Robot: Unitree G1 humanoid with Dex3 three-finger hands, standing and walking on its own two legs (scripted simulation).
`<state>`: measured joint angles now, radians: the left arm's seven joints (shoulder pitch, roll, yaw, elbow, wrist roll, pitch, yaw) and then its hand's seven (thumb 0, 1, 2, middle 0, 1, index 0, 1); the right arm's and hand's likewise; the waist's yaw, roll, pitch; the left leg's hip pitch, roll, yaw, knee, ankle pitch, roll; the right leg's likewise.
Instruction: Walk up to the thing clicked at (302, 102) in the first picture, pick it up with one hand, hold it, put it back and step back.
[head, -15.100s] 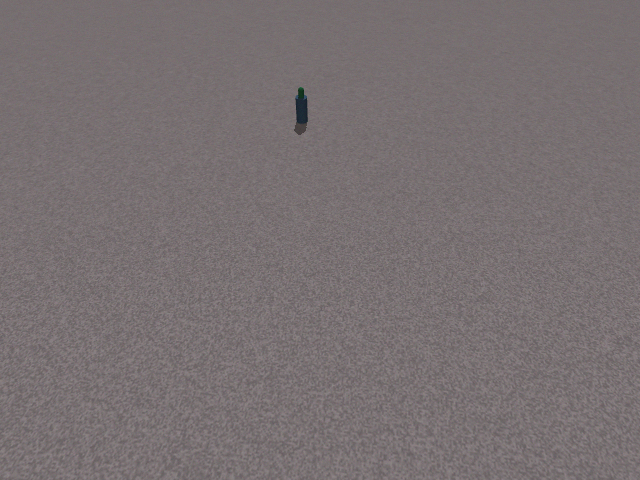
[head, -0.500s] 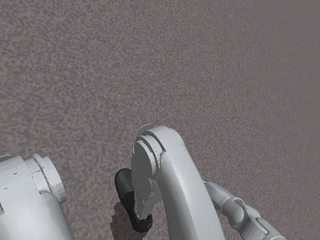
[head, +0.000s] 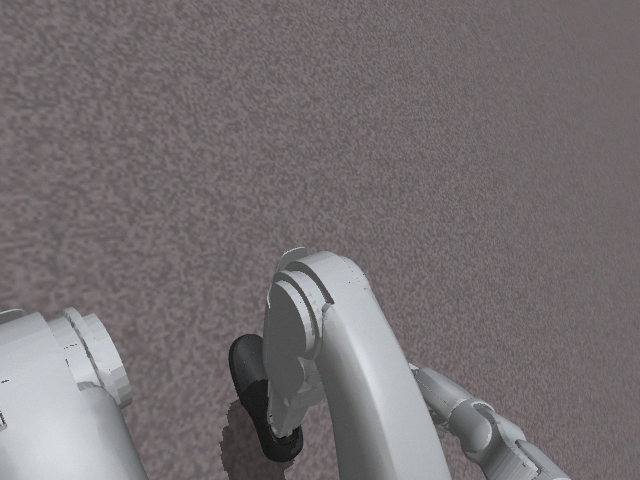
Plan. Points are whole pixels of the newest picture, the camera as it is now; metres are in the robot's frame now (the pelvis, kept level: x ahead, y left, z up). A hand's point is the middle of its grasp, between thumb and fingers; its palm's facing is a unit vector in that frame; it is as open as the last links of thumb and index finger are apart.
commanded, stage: settle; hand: left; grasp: from the side
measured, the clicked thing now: out of the picture +0.45 +0.34 -0.18
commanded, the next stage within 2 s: lift in 1.82 s
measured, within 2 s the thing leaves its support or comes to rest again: leaves its support in 0.04 s
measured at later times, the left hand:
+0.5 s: hand out of the picture +0.42 +0.36 -0.06, palm faces +0.42 -0.91 -0.04, open 9.6 cm
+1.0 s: hand out of the picture +0.42 +0.35 +0.02, palm faces +0.40 -0.92 -0.06, open 9.5 cm
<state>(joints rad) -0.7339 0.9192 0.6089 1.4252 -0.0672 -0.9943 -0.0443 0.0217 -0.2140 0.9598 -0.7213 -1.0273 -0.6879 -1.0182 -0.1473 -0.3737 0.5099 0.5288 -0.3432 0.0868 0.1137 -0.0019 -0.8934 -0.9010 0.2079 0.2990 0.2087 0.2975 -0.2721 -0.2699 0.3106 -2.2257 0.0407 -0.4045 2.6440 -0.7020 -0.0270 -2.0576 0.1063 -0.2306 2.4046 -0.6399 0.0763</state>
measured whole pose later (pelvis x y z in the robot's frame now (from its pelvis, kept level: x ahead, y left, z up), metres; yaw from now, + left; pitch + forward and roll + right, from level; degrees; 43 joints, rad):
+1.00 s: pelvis +0.02 -0.02 +0.06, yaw +8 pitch +30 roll -9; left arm -0.65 0.58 0.51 0.93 -0.15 -0.59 -0.23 0.02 -0.30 1.07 -0.75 -1.05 -0.73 -1.02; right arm 0.06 -0.31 0.14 0.64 -0.11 0.08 0.07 0.00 -0.89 -0.90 0.21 0.30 0.21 0.30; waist -0.14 -0.03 -0.03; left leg -2.23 0.04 -0.20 2.38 -0.69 -0.04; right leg -2.12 0.02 -0.10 2.30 -0.71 0.03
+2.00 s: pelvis +0.02 -0.02 +0.10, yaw +11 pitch +32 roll -5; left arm -0.72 0.49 0.51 0.98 -0.08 -0.55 -0.18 0.02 -0.32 1.10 -0.75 -1.06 -0.73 -1.04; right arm 0.12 -0.27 0.05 0.69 -0.09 0.05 0.05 0.00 -0.90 -0.90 0.20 0.30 0.21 0.30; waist -0.13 0.00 -0.11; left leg -2.14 0.05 -0.13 2.23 -0.67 -0.04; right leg -2.06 0.00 -0.06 2.20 -0.70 0.02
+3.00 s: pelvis +0.06 -0.01 +0.32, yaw +15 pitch +25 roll -4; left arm -0.26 0.27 0.24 0.40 -0.16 -0.29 -0.06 0.02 -0.33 1.11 -0.75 -1.07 -0.74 -1.04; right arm 0.16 -0.23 0.00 0.63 0.03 -0.02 -0.04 0.01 -0.91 -0.90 0.20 0.30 0.21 0.30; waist -0.04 0.03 -0.18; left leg -1.36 0.06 -0.06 1.52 -0.60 -0.02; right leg -1.29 -0.01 -0.05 1.47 -0.62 0.02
